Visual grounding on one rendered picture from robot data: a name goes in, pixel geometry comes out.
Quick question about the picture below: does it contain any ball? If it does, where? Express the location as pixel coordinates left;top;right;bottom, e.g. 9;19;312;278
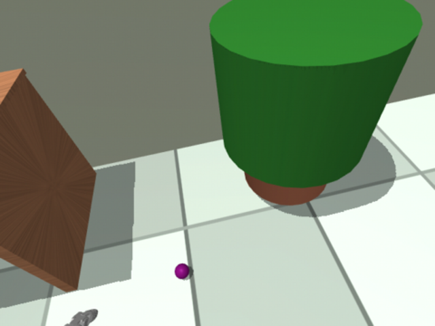
175;264;189;279

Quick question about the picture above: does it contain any potted plant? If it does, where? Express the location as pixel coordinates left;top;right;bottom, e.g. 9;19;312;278
209;0;423;206

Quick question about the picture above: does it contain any desk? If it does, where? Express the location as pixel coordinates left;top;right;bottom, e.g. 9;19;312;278
0;69;97;292

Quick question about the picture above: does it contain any left robot hand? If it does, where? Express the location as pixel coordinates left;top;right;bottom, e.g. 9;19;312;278
65;309;98;326

